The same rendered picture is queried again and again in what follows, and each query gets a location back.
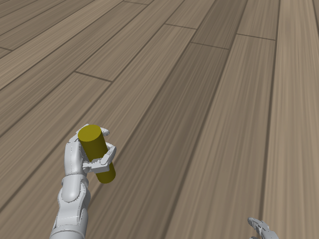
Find right robot hand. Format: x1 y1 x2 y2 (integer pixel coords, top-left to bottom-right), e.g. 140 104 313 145
248 217 279 239

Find can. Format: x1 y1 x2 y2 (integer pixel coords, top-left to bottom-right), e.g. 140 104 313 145
78 124 116 184

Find left robot arm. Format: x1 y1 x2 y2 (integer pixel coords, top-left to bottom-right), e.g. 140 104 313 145
49 174 91 239

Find left robot hand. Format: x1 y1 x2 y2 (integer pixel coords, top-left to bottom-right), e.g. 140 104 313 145
64 124 117 177

